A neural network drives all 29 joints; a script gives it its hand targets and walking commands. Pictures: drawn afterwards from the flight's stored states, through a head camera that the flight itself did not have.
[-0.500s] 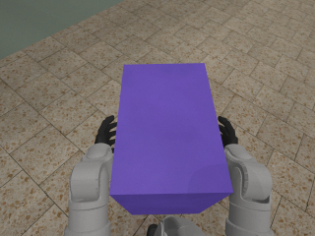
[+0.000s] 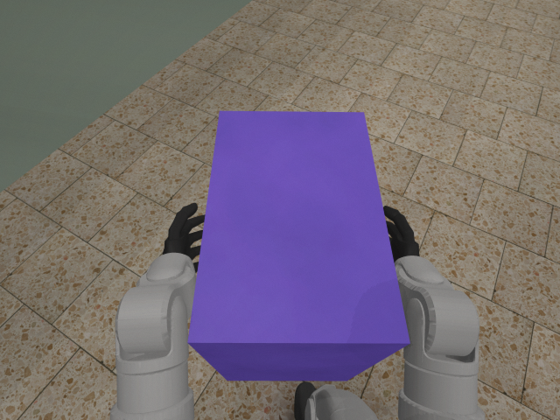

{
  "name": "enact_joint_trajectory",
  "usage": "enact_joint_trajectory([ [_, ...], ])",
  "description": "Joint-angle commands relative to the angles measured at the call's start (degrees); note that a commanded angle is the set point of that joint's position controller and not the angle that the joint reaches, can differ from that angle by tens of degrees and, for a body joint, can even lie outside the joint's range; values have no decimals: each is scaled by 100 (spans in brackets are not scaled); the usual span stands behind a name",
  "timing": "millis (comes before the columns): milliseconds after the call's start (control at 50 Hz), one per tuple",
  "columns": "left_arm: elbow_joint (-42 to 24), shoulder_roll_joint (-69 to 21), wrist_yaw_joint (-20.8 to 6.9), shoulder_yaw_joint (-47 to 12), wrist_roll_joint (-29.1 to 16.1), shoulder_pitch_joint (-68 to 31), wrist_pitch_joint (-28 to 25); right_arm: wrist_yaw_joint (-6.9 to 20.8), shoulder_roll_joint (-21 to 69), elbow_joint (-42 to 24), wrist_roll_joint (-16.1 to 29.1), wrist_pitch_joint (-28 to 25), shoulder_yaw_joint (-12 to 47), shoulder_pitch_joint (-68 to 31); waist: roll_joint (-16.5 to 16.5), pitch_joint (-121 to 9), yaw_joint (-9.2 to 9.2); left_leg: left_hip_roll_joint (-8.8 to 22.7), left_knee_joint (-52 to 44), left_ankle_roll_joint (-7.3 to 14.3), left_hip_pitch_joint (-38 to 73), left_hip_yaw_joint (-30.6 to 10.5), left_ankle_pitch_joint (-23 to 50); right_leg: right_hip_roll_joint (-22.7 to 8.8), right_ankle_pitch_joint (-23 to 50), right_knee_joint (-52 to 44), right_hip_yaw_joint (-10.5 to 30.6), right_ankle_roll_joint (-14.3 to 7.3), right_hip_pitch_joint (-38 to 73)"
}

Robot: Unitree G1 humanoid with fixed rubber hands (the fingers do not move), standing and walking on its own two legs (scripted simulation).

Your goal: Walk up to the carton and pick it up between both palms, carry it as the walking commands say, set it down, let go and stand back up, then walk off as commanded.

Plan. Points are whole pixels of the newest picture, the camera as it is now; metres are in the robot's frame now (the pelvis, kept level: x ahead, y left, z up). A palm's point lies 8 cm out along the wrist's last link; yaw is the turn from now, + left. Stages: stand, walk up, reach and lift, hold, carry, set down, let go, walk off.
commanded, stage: carry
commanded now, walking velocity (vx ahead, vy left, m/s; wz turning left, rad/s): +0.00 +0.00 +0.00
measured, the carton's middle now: (289, 259) +0.32 -0.02 +0.02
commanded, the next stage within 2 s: none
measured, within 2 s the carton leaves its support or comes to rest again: neither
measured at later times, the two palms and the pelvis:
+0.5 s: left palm (193, 185) +0.43 +0.12 +0.07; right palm (376, 168) +0.45 -0.16 +0.07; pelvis +0.15 -0.03 -0.01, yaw +1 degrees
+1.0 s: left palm (188, 207) +0.40 +0.13 +0.05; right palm (375, 198) +0.40 -0.15 +0.05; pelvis +0.12 -0.01 -0.01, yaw +0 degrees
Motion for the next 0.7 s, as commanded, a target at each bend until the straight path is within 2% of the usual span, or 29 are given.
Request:
enact_joint_trajectory([
  [0, -677, -5637, -1443, -3764, -1999, -2170, -55, 1669, 5576, -395, 2460, 74, 4181, -3087, -930, -3497, 263, -418, 2270, -203, -1005, -596, -727, -1902, 7360, -249, 1775, -1277, 3941],
  [20, -630, -5526, -1434, -3669, -1910, -2259, -44, 1702, 5727, -68, 2497, 114, 4145, -3133, -562, -3499, 200, -291, 2185, -42, -488, -948, -1317, -1883, 6313, -352, 1732, -1127, 3261],
  [60, -226, -5365, -1500, -3412, -1761, -2114, -6, 1703, 5699, 235, 2588, 199, 4143, -3009, -1071, -2923, 265, -163, 1348, -31, -1012, -1045, -1387, -1904, 4557, -702, 1607, -1261, 3197],
  [80, -63, -5348, -1523, -3481, -1742, -2009, 10, 1688, 5670, 415, 2550, 207, 4067, -2831, -911, -2808, 233, -180, 1056, -34, -1052, -1017, -1235, -1762, 4771, -690, 1557, -1230, 3183],
  [120, -601, -5355, -1533, -3733, -1960, -2378, -99, 1628, 5876, 440, 2529, 139, 4113, -2667, -919, -3226, 292, -112, 758, -25, -1117, -1006, -745, -1877, 5117, -388, 1561, -1276, 3477],
  [140, -357, -5451, -1579, -3712, -1962, -2185, -77, 1611, 5811, 260, 2502, 80, 4099, -2753, -1039, -3352, 242, -137, 598, -34, -841, -932, -703, -1667, 4483, -440, 1446, -1164, 3334],
  [180, -533, -5722, -1596, -3972, -2196, -2618, -121, 1556, 5887, -28, 2555, -14, 4065, -3199, -621, -3687, 126, -4, -161, 25, 97, -889, 636, -1429, 3778, -290, 1183, -903, 2961],
  [200, -595, -5653, -1609, -3962, -2264, -2732, -103, 1516, 6056, 142, 2532, -24, 4014, -3049, -75, -3423, 163, 62, 47, 29, 194, -895, 1075, -1341, 3495, -378, 1059, -733, 2673],
  [220, -624, -5529, -1607, -3960, -2238, -2536, -102, 1493, 5934, 111, 2438, -26, 4003, -2805, 56, -3553, 156, 197, 78, 82, 478, -969, 1663, -1231, 3305, -240, 941, -658, 2452],
  [240, -462, -5538, -1619, -3893, -2265, -2420, -98, 1451, 5960, -48, 2415, -86, 3973, -3032, -32, -3637, 185, 302, 300, 139, 365, -1008, 2218, -1150, 3409, -190, 843, -485, 2591],
  [260, -802, -5566, -1641, -4009, -2340, -2652, -149, 1439, 5920, -117, 2265, -105, 3926, -2918, -114, -3606, 178, 373, 340, 170, 375, -1006, 2726, -1094, 3565, -74, 854, -500, 2520],
  [280, -1118, -5644, -1645, -4156, -2529, -3016, -166, 1406, 6047, -110, 2257, -152, 3873, -2865, -101, -3538, 204, 297, 616, 91, 298, -848, 2625, -1043, 4068, -85, 741, -455, 2542],
  [300, -891, -5599, -1665, -4073, -2457, -2810, -137, 1380, 5972, -141, 2209, -135, 3879, -2905, -423, -3447, 222, 152, 481, 24, 135, -692, 2083, -1083, 4656, -81, 825, -423, 2792],
  [320, -1022, -5474, -1653, -4129, -2494, -2847, -143, 1388, 6011, 19, 2250, -127, 3855, -2733, -230, -3495, 172, 134, 382, 4, 142, -641, 1870, -1145, 5073, -5, 957, -406, 2856],
  [340, -910, -5437, -1669, -4118, -2470, -2914, -144, 1379, 5932, 116, 2179, -121, 3817, -2614, -201, -3484, 176, 120, 271, 7, 134, -648, 1930, -1143, 4856, 18, 962, -397, 2902],
  [360, -1093, -5297, -1667, -4062, -2452, -2899, -174, 1363, 5828, 101, 2102, -116, 3819, -2517, -423, -3535, 197, 137, 387, -4, 156, -615, 2084, -1098, 5083, 150, 876, -429, 2879],
  [380, -988, -5330, -1663, -4081, -2495, -2970, -120, 1365, 5907, 432, 2096, -72, 3685, -2314, -2, -3426, 193, 188, 376, 29, 42, -663, 2428, -1039, 4779, 233, 878, -489, 2826],
  [400, -729, -5271, -1663, -3961, -2359, -2598, -97, 1345, 5903, 517, 2042, -56, 3737, -2230, -434, -3458, 217, 90, 360, -4, 28, -596, 1992, -1164, 5327, 77, 969, -408, 3013],
  [420, -416, -5277, -1688, -3958, -2265, -2347, -44, 1336, 5784, 509, 1924, -42, 3685, -2147, -315, -3306, 191, 126, 374, 8, 39, -575, 2291, -1158, 5391, 157, 870, -387, 3003],
  [440, -511, -5290, -1679, -3936, -2284, -2526, -76, 1375, 5880, 597, 2015, -60, 3684, -2283, -457, -3429, 210, 1, 306, -44, -120, -473, 1972, -1152, 5777, 216, 947, -374, 3252],
  [460, -409, -5221, -1683, -3867, -2244, -2287, -106, 1385, 5798, 454, 2052, -92, 3759, -2311, -353, -3513, 206, 19, 316, 5, -65, -440, 2487, -1024, 5746, 414, 813, -502, 3222],
  [500, -836, -5343, -1660, -4017, -2321, -2662, -176, 1387, 5858, 246, 2128, -165, 3862, -2538, 110, -3377, 214, 122, 256, 50, 18, -576, 3060, -965, 4841, 420, 735, -525, 2946],
  [540, -513, -5272, -1681, -3816, -2178, -2425, -182, 1424, 5822, 361, 2124, -158, 3855, -2646, -480, -3398, 221, 95, 533, 40, -25, -536, 2814, -1012, 5147, 320, 783, -447, 2895],
  [560, -541, -5299, -1645, -3886, -2262, -2538, -156, 1409, 5793, 425, 2174, -128, 3838, -2667, -153, -3281, 223, 15, 324, 49, -38, -501, 2501, -983, 5063, 307, 868, -471, 2822],
  [580, -598, -5295, -1636, -3871, -2221, -2494, -214, 1390, 5758, 332, 2170, -174, 3843, -2631, -228, -3233, 233, 24, 345, 65, -125, -511, 2683, -938, 5042, 309, 811, -449, 2901],
  [620, -369, -5201, -1627, -3723, -2033, -2402, -242, 1447, 5743, 513, 2160, -200, 3795, -2694, -477, -3149, 235, 1, 203, 48, -235, -449, 1508, -1073, 4938, 92, 910, -463, 2925],
  [640, -48, -5100, -1611, -3499, -1859, -2468, -334, 1493, 5502, 829, 1983, -258, 3573, -2685, -220, -3067, 208, 0, -172, 71, -293, -517, 1778, -1029, 4882, 186, 967, -500, 3065],
  [660, -524, -5177, -1597, -3751, -2041, -2463, -344, 1464, 5701, 337, 2286, -285, 3927, -2884, -396, -3027, 229, 84, -152, 50, -150, -545, 1831, -1015, 4393, 119, 862, -478, 2849],
  [680, -267, -5123, -1577, -3650, -1964, -2505, -307, 1465, 5766, 753, 2242, -217, 3831, -2668, 143, -2846, 214, 205, -288, 70, 101, -641, 2235, -968, 3405, 105, 841, -493, 2482],
])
